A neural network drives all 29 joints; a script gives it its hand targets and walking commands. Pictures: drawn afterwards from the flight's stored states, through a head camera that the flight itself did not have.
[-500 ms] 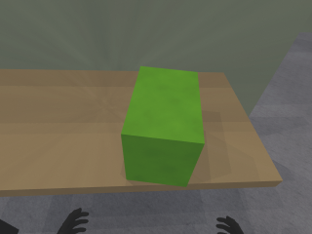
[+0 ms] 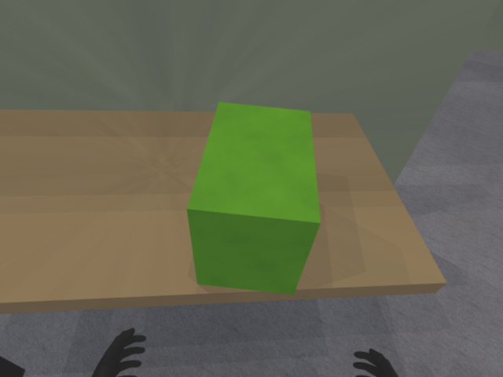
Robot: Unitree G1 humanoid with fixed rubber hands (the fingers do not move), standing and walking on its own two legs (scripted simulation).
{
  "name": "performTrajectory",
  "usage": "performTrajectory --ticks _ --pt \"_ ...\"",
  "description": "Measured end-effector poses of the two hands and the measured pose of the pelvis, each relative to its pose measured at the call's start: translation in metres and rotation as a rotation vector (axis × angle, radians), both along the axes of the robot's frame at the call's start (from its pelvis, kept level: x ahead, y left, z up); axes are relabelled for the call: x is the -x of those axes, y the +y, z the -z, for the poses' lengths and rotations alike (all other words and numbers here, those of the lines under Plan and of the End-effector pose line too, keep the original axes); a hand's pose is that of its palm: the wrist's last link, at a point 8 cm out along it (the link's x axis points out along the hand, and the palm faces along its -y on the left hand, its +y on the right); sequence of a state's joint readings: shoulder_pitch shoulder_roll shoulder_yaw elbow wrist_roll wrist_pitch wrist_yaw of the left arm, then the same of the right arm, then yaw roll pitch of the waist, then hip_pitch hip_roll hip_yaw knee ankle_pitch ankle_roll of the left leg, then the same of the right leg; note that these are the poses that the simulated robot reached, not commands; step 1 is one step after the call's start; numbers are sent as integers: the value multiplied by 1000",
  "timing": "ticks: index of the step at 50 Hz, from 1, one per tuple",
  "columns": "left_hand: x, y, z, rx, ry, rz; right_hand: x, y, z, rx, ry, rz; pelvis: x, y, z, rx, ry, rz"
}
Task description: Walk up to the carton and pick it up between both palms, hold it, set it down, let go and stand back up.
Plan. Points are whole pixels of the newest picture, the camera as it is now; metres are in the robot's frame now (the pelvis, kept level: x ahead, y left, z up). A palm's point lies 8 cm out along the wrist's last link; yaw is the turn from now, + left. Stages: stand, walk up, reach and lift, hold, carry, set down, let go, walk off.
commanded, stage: stand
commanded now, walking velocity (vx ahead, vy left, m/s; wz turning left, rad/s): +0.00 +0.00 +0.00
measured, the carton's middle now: (255, 195) +0.46 +0.01 +0.03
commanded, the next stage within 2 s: none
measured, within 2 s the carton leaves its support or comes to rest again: neither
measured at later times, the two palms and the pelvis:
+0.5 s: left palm out of the picture +0.09 +0.23 -0.13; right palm out of the picture -0.03 -0.23 -0.15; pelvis +0.00 +0.02 -0.02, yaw -7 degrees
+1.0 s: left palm out of the picture +0.09 +0.24 -0.14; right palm out of the picture -0.05 -0.20 -0.16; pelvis +0.01 +0.03 -0.01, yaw -10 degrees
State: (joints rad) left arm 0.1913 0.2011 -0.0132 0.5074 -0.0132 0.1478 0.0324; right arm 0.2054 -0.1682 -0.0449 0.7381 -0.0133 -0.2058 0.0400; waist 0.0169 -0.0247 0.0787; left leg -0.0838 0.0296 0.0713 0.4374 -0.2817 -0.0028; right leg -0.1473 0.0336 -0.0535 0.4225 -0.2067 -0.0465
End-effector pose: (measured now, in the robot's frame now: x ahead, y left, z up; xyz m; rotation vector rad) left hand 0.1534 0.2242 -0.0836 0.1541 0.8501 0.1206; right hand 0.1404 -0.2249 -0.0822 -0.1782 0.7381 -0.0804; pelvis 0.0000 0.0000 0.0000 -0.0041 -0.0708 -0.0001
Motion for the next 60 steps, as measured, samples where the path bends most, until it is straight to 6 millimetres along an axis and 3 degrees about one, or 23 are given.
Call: performTrajectory --ticks 6,14,19,24,39,60 --pt "25 5 15 -43 34 68 14 -15 20 24 136 81 2 3 9 5 43 38" --pt "64 17 39 -57 181 70 90 -29 51 36 360 209 2 10 16 5 88 79" --pt "69 18 46 -42 219 82 136 -21 55 35 458 264 2 16 16 -7 102 102" --pt "62 12 47 -31 218 107 165 -10 63 15 523 305 1 19 16 -15 93 117" --pt "51 13 49 -45 250 119 189 16 73 -37 588 360 -2 29 13 -26 88 154" --pt "78 22 64 -62 411 83 198 34 80 -67 676 391 -10 35 14 -26 61 176"
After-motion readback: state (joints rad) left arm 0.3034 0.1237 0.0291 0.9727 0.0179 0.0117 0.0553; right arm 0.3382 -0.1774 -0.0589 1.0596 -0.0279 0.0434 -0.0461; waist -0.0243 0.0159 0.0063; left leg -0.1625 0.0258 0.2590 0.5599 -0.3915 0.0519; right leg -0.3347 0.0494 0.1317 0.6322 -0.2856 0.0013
